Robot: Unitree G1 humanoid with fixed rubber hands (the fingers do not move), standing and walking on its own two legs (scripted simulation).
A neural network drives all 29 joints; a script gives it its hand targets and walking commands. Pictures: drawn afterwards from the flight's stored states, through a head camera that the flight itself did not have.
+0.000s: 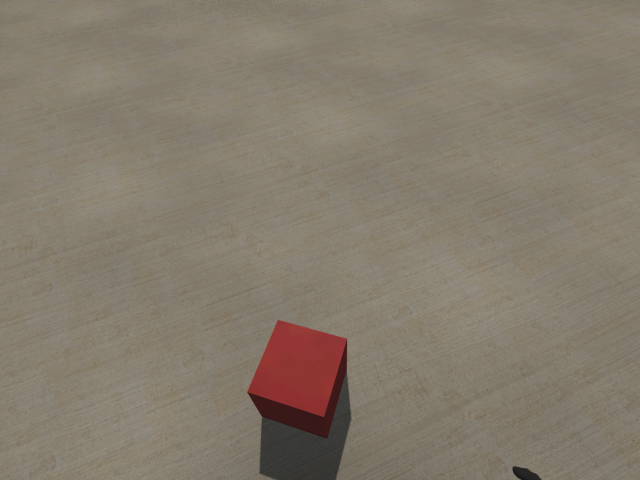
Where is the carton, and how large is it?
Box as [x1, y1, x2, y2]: [247, 320, 346, 438]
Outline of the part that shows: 278,320 247,392 262,416 326,438 346,369 346,339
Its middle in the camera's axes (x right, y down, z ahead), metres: -0.05 +0.40 +1.13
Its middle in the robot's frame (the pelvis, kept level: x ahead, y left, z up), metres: +0.48 +0.12 -0.66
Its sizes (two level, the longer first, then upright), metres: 0.217 0.210 0.231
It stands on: the floor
